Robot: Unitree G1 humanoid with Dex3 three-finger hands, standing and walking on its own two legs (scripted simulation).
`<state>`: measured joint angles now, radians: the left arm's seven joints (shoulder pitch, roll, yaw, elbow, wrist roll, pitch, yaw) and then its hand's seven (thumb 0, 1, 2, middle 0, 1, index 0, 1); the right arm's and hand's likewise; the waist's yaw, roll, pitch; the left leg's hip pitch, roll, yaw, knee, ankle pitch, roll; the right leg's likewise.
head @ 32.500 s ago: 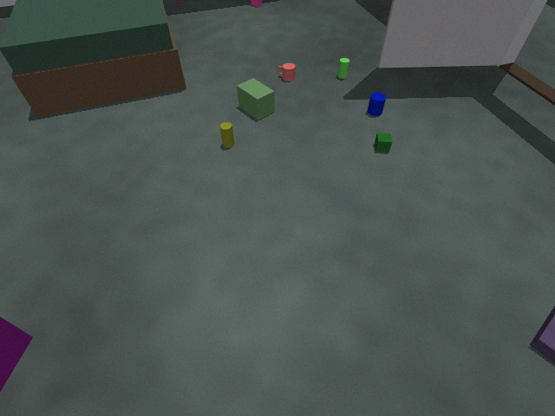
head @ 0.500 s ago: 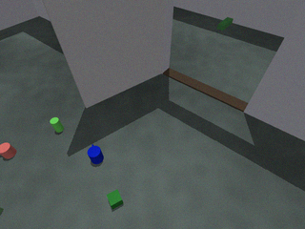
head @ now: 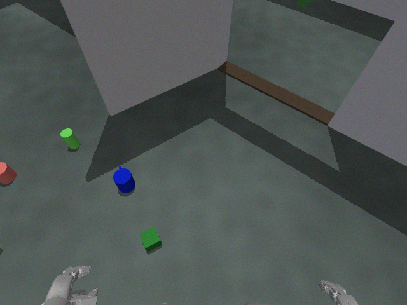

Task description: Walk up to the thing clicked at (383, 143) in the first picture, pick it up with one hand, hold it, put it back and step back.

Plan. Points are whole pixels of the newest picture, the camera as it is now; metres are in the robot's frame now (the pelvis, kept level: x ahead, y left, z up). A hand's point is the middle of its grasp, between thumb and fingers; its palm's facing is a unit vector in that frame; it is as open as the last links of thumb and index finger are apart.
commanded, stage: rise first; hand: left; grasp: from above
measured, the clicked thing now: (151, 239) +0.44 +0.23 -0.73
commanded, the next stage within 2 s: none
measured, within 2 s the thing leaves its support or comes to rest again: neither
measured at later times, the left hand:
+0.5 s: hand out of the picture +0.14 +0.27 -0.21, palm faces -0.16 -0.85 -0.50, open 14.1 cm
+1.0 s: hand (106, 284) +0.21 +0.29 -0.37, palm faces -0.37 -0.48 -0.80, open 14.1 cm
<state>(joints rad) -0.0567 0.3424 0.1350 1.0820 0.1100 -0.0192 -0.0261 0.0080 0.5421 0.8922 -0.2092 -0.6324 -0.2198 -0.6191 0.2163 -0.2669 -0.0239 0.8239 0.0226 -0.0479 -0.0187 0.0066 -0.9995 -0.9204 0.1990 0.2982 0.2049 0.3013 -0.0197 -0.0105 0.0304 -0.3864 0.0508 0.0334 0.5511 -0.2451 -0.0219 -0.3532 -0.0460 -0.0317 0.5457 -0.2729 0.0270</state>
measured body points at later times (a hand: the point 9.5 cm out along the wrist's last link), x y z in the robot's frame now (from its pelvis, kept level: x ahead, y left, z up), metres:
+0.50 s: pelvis +0.00 +0.01 -0.07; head +0.09 +0.02 +0.38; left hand +0.14 +0.31 -0.18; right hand +0.16 -0.25 -0.16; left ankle +0.02 +0.13 -0.73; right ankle +0.00 -0.14 -0.73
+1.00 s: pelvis -0.04 +0.00 -0.21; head +0.13 +0.02 +0.20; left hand +0.23 +0.31 -0.32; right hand +0.16 -0.26 -0.33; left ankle +0.02 +0.13 -0.73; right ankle +0.00 -0.14 -0.73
